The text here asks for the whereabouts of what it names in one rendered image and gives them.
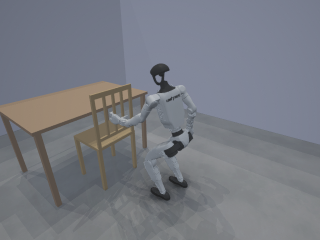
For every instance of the robot left forearm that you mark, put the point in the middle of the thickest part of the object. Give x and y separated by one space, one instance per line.
129 122

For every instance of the robot right foot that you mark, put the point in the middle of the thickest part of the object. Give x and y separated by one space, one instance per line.
174 180

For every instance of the chair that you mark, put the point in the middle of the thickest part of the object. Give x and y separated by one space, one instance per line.
105 135

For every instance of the right robot hand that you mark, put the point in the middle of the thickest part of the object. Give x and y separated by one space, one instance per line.
191 131

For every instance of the right robot upper arm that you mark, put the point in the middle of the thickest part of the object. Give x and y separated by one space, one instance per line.
187 100

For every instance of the table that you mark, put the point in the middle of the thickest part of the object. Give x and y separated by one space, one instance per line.
43 113

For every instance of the left robot hand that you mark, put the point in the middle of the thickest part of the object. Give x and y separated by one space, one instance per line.
114 118

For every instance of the robot foot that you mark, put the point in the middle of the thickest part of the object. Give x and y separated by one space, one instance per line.
156 192
174 180

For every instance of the robot left foot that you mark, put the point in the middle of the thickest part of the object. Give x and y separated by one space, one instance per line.
156 192

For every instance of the left robot upper arm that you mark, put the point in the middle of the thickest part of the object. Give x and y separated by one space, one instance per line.
150 102

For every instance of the robot right forearm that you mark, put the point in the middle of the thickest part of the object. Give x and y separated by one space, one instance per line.
190 120

